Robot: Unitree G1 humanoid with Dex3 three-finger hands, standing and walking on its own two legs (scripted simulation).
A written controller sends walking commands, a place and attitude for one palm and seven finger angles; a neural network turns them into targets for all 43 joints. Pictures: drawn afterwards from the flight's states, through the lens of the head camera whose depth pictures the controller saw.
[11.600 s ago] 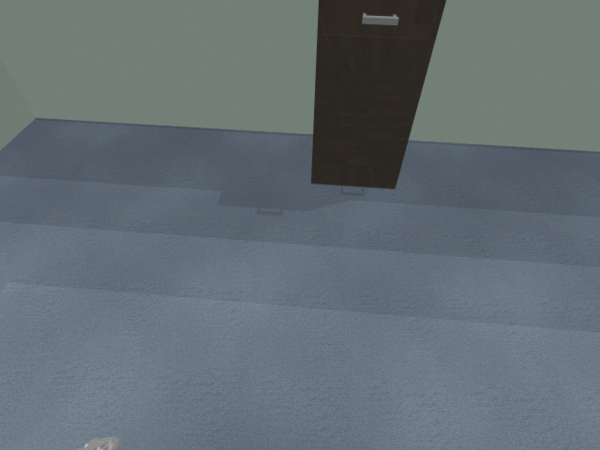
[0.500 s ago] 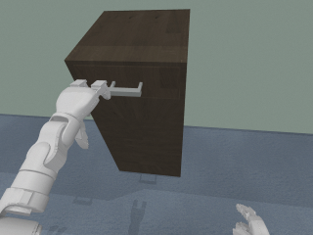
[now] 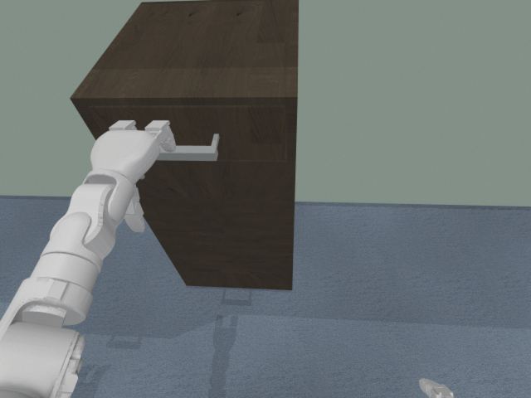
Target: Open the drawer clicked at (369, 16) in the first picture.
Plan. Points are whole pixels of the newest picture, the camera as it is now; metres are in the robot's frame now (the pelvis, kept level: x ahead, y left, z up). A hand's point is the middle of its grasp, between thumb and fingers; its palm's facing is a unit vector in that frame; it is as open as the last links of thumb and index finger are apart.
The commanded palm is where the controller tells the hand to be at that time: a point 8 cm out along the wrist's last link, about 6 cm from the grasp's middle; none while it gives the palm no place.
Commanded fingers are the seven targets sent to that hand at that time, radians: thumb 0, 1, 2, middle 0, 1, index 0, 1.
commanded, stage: move the hooked fingers above the handle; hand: left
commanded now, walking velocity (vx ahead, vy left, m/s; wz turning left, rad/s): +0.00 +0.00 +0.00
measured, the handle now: (188, 145) +0.56 +0.20 +0.03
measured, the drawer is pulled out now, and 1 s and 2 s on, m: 0.00 0.00 0.00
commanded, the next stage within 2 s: lower the fingers behind the handle in 1.34 s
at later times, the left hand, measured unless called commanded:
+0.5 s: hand (172, 151) +0.48 +0.20 +0.09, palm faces -0.02 -0.01 -1.00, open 13.8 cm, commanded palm +0.47 +0.21 +0.15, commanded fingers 0.00 -0.50 0.30 -0.30 -1.20 -0.30 -1.20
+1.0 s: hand (182, 145) +0.51 +0.19 +0.09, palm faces -0.02 +0.00 -1.00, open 13.8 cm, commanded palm +0.49 +0.20 +0.15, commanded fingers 0.00 -0.50 0.30 -0.30 -1.20 -0.30 -1.20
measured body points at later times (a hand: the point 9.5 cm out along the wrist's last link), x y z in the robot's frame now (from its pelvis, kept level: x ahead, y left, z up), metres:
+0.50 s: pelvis +0.01 +0.01 -0.01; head +0.07 -0.02 +0.44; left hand +0.48 +0.20 +0.15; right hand +0.07 -0.26 -0.15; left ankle -0.04 +0.13 -0.74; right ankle +0.02 -0.13 -0.74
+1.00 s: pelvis +0.01 +0.00 -0.01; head +0.08 -0.02 +0.43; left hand +0.50 +0.18 +0.14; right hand +0.02 -0.28 -0.15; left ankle -0.04 +0.13 -0.74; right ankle +0.02 -0.13 -0.74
